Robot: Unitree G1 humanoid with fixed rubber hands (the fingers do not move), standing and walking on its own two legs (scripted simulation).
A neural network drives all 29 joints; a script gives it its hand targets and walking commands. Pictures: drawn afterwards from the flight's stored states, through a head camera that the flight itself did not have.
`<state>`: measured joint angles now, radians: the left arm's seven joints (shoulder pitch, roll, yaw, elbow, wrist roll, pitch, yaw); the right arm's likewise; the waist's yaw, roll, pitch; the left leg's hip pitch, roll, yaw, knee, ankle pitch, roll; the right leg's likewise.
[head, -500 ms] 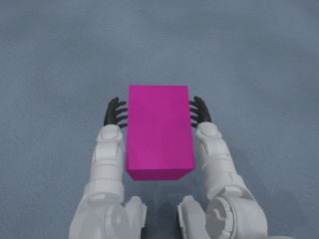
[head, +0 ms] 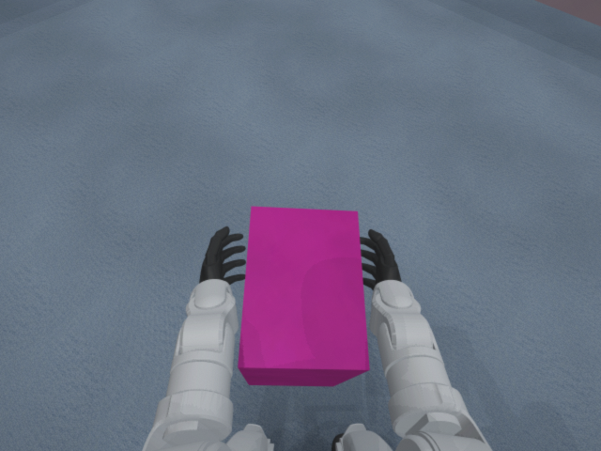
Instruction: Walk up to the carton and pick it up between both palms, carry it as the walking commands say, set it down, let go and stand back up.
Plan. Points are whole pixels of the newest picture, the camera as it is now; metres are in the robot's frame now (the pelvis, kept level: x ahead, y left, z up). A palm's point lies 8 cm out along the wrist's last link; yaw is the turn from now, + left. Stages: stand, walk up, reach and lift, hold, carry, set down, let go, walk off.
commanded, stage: reach and lift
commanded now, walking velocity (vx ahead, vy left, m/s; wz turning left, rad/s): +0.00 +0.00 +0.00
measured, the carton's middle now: (297, 307) +0.33 +0.03 -0.10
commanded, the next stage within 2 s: hold in 1.96 s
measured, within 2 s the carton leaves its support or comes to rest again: neither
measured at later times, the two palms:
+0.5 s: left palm (196, 277) +0.31 +0.14 +0.06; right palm (397, 276) +0.33 -0.10 +0.05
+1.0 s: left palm (192, 274) +0.30 +0.14 +0.09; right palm (411, 271) +0.31 -0.10 +0.09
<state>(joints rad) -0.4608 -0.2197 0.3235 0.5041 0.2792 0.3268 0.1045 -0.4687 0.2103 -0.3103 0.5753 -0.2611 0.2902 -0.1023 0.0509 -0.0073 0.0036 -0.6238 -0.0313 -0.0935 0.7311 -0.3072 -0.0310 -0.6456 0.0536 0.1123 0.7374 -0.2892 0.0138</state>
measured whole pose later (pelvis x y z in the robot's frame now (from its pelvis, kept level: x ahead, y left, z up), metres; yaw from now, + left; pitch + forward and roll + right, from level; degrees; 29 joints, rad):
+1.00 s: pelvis -0.01 +0.00 +0.02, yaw +1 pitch -9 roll +0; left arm -0.48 -0.21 0.31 0.47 0.31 0.70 0.11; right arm -0.51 0.20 -0.29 0.53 -0.30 0.69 -0.09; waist 0.02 0.01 0.03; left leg -0.13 -0.02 -0.12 0.53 -0.24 -0.03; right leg -0.14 0.04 0.10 0.52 -0.22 0.01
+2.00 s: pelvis +0.01 +0.01 +0.03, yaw +1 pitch -8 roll +0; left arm -0.36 -0.18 0.17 0.42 0.25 0.74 0.11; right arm -0.35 0.18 -0.15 0.40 -0.27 0.78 -0.10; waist -0.01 0.01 -0.01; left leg -0.09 -0.03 -0.11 0.48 -0.24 -0.01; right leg -0.10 0.03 0.11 0.46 -0.22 0.02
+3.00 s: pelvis +0.00 +0.01 +0.02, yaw +1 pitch -9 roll +0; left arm -0.35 -0.18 0.16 0.40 0.25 0.76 0.11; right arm -0.35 0.18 -0.15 0.40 -0.25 0.78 -0.10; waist 0.00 0.01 -0.04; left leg -0.12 -0.03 -0.11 0.54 -0.26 -0.01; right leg -0.12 0.03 0.11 0.51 -0.23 0.02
